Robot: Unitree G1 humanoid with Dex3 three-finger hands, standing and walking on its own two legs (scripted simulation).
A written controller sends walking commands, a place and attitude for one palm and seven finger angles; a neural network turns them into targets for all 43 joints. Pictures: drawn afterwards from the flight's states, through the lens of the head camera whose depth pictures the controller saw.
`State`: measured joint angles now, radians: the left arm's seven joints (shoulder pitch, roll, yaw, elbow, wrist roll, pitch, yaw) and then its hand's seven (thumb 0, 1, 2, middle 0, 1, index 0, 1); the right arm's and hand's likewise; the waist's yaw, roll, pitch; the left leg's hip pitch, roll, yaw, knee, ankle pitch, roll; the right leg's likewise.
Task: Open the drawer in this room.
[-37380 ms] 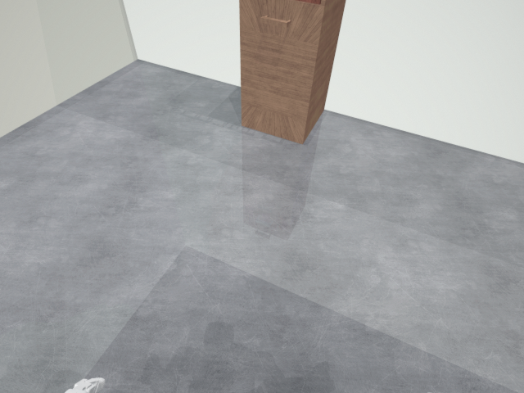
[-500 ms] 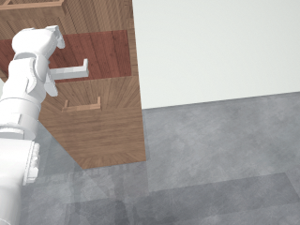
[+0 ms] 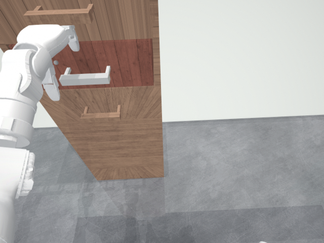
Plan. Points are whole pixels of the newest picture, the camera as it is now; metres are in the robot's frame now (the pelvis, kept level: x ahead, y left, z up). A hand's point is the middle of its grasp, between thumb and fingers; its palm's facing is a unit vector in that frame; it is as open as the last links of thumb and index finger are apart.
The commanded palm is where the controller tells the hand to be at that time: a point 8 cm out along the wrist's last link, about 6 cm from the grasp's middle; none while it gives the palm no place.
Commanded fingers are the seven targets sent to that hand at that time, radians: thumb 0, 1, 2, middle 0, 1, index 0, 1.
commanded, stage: lift the hand off the handle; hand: left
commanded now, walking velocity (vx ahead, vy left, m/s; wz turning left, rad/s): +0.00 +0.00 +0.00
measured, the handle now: (86, 74) +0.55 +0.24 +0.11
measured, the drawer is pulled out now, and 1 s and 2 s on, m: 0.00 0.00 0.00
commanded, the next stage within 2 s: draw the hand back to the body in 0.18 s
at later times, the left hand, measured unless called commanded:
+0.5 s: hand (51, 61) +0.45 +0.25 +0.23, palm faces +0.07 +0.00 -1.00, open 13.5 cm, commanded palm +0.40 +0.26 +0.30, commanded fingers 0.00 -0.50 0.30 -0.30 -1.20 -0.30 -1.20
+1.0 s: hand (47, 100) +0.30 +0.19 +0.25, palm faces +0.18 -0.67 -0.72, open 13.7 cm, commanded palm +0.26 +0.26 +0.30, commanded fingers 0.00 -0.25 0.41 -0.28 -1.04 -0.28 -1.04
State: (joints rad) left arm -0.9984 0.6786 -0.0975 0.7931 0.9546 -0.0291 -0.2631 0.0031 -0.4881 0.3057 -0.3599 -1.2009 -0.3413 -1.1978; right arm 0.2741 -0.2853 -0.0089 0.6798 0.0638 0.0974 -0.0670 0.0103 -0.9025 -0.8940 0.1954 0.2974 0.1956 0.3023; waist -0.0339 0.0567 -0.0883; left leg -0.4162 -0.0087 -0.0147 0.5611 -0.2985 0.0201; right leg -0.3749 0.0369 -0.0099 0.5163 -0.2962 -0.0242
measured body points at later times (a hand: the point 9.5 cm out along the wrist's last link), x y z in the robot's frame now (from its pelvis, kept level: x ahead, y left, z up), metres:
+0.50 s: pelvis +0.00 +0.01 +0.01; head +0.02 -0.02 +0.45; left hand +0.44 +0.25 +0.28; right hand +0.09 -0.25 -0.13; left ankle -0.02 +0.11 -0.73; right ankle -0.03 -0.11 -0.73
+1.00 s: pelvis -0.03 +0.00 +0.01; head -0.03 -0.02 +0.46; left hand +0.29 +0.23 +0.29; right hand +0.21 -0.20 -0.06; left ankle -0.02 +0.11 -0.73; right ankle -0.03 -0.11 -0.73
